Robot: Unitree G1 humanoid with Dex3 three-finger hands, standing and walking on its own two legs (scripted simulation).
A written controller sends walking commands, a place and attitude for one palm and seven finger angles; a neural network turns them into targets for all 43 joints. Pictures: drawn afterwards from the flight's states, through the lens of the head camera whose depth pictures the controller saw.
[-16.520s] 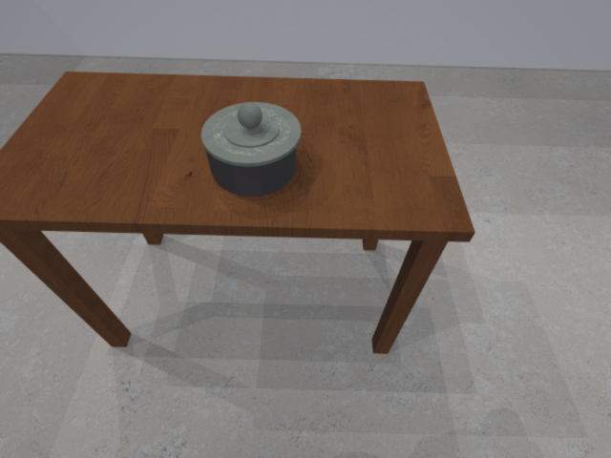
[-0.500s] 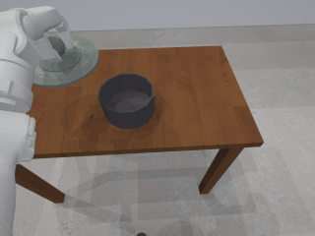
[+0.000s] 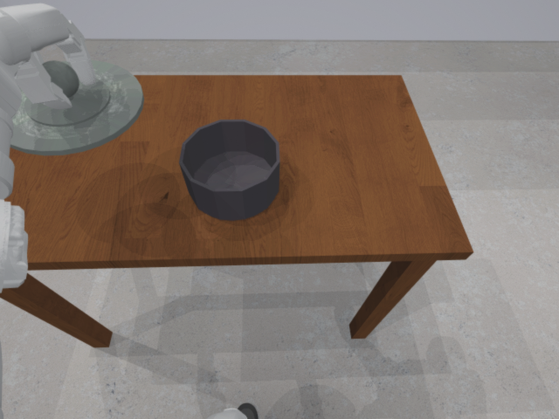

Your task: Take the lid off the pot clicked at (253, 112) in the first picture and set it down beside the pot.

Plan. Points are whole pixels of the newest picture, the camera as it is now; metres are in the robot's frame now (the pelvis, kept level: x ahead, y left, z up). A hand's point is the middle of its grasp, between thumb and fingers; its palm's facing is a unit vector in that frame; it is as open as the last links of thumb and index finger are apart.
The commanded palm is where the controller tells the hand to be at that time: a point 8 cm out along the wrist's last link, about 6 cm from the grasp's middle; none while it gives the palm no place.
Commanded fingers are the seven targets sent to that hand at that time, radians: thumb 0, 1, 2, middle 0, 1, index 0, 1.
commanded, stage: move the lid sideways beside the pot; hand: left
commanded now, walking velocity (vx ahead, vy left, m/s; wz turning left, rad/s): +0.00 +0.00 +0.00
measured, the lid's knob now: (58, 79) +0.51 +0.28 +0.20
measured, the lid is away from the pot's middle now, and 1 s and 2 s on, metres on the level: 0.21 0.23 0.23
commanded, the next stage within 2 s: lower the lid onto the table in 0.30 s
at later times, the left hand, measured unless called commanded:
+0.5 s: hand (18, 88) +0.47 +0.31 +0.21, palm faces -0.36 -0.12 -0.92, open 7.0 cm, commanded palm +0.51 +0.31 +0.29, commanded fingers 0.00 0.84 0.74 -0.85 -1.08 -0.84 -1.06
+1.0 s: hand (45, 111) +0.48 +0.30 +0.17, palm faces -0.41 -0.11 -0.90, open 7.0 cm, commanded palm +0.53 +0.30 +0.25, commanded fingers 0.00 0.84 0.74 -0.85 -1.08 -0.84 -1.06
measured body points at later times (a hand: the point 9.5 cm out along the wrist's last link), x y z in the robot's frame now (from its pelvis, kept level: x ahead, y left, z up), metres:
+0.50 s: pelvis +0.00 +0.01 +0.00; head +0.07 +0.01 +0.44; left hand +0.49 +0.31 +0.26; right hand +0.04 -0.29 -0.12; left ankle +0.07 +0.09 -0.74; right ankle -0.04 -0.14 -0.74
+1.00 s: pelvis +0.00 +0.01 -0.01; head +0.08 +0.02 +0.44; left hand +0.50 +0.30 +0.22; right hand +0.01 -0.28 -0.12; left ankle +0.07 +0.09 -0.74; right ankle -0.04 -0.14 -0.74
